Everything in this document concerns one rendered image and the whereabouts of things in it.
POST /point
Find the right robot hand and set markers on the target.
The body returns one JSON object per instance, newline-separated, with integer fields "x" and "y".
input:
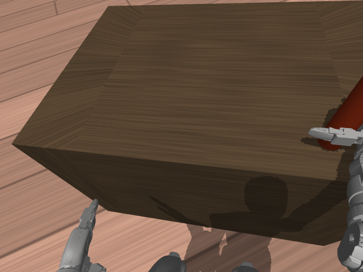
{"x": 342, "y": 136}

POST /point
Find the right robot arm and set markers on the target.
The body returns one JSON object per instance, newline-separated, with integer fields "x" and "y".
{"x": 350, "y": 250}

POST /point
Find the can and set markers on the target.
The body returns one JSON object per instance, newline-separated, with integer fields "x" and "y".
{"x": 349, "y": 115}

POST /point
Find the left robot hand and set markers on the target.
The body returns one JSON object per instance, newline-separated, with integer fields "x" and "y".
{"x": 75, "y": 254}

